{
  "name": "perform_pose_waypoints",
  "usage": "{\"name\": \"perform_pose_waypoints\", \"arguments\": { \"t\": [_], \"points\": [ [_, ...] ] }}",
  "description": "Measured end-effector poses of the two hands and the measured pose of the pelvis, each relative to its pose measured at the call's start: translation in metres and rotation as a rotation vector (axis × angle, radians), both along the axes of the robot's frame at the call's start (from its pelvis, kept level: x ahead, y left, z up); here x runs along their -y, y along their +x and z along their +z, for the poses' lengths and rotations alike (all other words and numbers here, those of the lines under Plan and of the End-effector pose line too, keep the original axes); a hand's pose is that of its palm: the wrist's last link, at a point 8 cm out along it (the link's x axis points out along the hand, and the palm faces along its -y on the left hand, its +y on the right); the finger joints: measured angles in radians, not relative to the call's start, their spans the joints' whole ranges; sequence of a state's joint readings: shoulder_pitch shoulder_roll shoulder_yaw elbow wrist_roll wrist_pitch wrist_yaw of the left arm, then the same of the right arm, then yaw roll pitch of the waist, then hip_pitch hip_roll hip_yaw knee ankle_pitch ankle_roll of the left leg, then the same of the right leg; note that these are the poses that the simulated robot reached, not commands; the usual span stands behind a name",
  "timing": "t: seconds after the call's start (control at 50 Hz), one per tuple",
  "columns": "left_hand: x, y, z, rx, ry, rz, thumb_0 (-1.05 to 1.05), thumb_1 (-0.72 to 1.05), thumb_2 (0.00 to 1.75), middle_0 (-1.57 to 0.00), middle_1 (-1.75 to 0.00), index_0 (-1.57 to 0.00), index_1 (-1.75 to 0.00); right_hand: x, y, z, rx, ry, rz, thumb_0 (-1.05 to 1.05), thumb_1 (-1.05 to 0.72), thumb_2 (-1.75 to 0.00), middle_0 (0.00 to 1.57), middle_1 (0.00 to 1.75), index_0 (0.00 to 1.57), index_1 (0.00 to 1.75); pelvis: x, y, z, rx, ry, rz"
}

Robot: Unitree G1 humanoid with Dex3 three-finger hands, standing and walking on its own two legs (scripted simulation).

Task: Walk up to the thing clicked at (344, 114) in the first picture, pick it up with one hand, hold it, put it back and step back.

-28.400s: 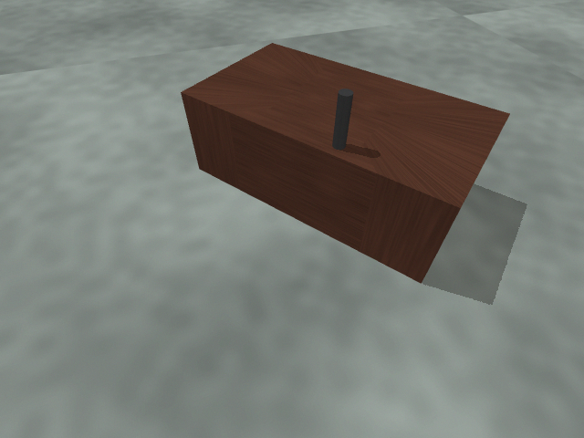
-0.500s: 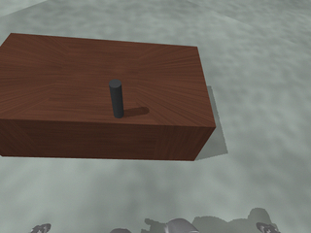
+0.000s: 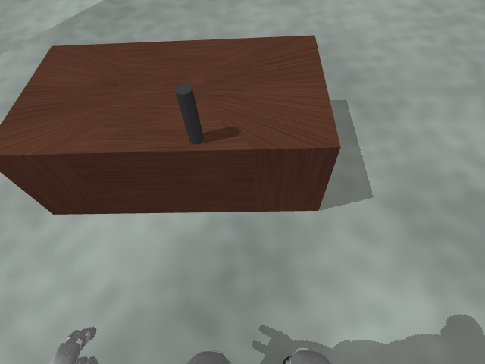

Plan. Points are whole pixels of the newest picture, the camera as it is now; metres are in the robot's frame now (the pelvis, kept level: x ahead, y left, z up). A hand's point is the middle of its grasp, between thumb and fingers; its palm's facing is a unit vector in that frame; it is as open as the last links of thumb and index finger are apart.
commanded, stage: step back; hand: left
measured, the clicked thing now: (190, 116) +0.83 +0.21 -0.20
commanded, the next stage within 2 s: stand in 1.60 s
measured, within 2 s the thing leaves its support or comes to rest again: neither
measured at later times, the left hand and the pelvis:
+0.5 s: hand out of the picture -0.10 +0.24 -0.14, palm faces -0.03 -0.91 -0.42, open 7.4 cm; pelvis -0.17 -0.03 +0.00, yaw -3 degrees
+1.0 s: hand out of the picture -0.20 +0.25 -0.14, palm faces +0.06 -0.92 -0.38, open 7.4 cm; pelvis -0.23 -0.03 +0.00, yaw +3 degrees
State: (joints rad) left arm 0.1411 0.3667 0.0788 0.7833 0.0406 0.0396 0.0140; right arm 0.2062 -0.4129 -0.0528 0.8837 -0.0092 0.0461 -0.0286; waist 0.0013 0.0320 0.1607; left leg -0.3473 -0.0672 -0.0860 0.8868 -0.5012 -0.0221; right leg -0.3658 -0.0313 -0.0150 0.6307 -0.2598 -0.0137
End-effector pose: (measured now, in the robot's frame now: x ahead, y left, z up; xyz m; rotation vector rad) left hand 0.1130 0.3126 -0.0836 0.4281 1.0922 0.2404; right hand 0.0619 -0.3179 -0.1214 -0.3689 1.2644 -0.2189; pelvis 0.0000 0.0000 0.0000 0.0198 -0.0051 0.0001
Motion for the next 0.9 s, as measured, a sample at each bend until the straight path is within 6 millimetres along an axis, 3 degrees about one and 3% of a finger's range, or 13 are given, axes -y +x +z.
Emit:
{"name": "perform_pose_waypoints", "arguments": {
  "t": [0.08,0.2,0.3,0.4,0.44,0.54,0.64,0.74,0.82,0.9],
  "points": [
    [-0.006,-0.012,-0.018,0.055,-0.035,0.013,0.01,0.9,0.9,-0.2,-0.3,-0.21,-0.3,-0.012,-0.027,-0.002,-0.023,-0.012,0.029,0.01,-0.9,-0.89,0.2,0.3,0.2,0.3,-0.004,-0.03,-0.01,0.028,0.021,0.031],
    [0.006,-0.057,-0.024,0.007,-0.103,0.036,0.01,0.9,0.9,-0.2,-0.3,-0.2,-0.3,-0.016,-0.05,0.022,0.03,-0.018,0.049,0.01,-0.9,-0.89,0.21,0.3,0.21,0.3,-0.002,-0.063,0.003,0.03,-0.031,0.027],
    [0.013,-0.105,-0.026,-0.031,-0.1,0.039,0.01,0.9,0.9,-0.2,-0.3,-0.21,-0.3,-0.002,-0.052,0.034,0.115,-0.038,0.063,0.01,-0.9,-0.89,0.21,0.3,0.21,0.3,0.007,-0.095,0.005,0.011,-0.036,-0.004],
    [0.023,-0.157,-0.031,-0.079,-0.049,0.018,0.01,0.9,0.9,-0.2,-0.3,-0.2,-0.3,0.018,-0.062,0.02,0.193,-0.02,0.064,0.01,-0.9,-0.89,0.2,0.3,0.21,0.3,0.021,-0.136,-0.009,0.021,-0.028,-0.046],
    [0.03,-0.182,-0.027,-0.098,-0.041,0.025,0.01,0.9,0.9,-0.2,-0.3,-0.2,-0.3,0.024,-0.074,0.012,0.197,-0.004,0.05,0.01,-0.9,-0.89,0.2,0.3,0.21,0.3,0.024,-0.152,-0.008,0.047,-0.074,-0.023],
    [0.031,-0.234,-0.006,-0.119,-0.011,0.058,0.01,0.9,0.9,-0.2,-0.3,-0.21,-0.3,0.021,-0.118,0.011,0.153,0.048,0.016,0.01,-0.9,-0.89,0.2,0.3,0.2,0.3,0.031,-0.175,0.004,0.028,0.01,-0.043],
    [0.019,-0.256,0.007,-0.075,0.026,0.073,0.01,0.9,0.9,-0.2,-0.3,-0.21,-0.3,0.022,-0.17,0.001,0.073,0.046,0.036,0.01,-0.9,-0.89,0.2,0.3,0.2,0.3,0.028,-0.202,0.005,0.013,0.012,0.007],
    [0.0,-0.276,0.0,-0.005,0.018,0.109,0.01,0.9,0.9,-0.2,-0.3,-0.21,-0.3,0.012,-0.209,-0.008,-0.013,0.031,0.076,0.01,-0.9,-0.89,0.2,0.3,0.2,0.3,0.02,-0.224,-0.005,0.028,-0.003,0.073],
    [-0.002,-0.298,-0.011,-0.039,-0.019,0.128,0.01,0.9,0.9,-0.2,-0.3,-0.2,-0.3,-0.001,-0.23,0.001,0.01,0.042,0.059,0.01,-0.9,-0.89,0.2,0.3,0.2,0.3,0.016,-0.232,-0.001,0.048,0.027,0.05],
    [0.006,-0.312,-0.016,-0.076,-0.067,0.131,0.01,0.9,0.9,-0.2,-0.3,-0.2,-0.3,-0.001,-0.234,0.011,0.04,0.042,0.053,0.01,-0.9,-0.89,0.2,0.3,0.21,0.3,0.02,-0.233,0.004,0.044,0.004,0.052]
  ]
}}
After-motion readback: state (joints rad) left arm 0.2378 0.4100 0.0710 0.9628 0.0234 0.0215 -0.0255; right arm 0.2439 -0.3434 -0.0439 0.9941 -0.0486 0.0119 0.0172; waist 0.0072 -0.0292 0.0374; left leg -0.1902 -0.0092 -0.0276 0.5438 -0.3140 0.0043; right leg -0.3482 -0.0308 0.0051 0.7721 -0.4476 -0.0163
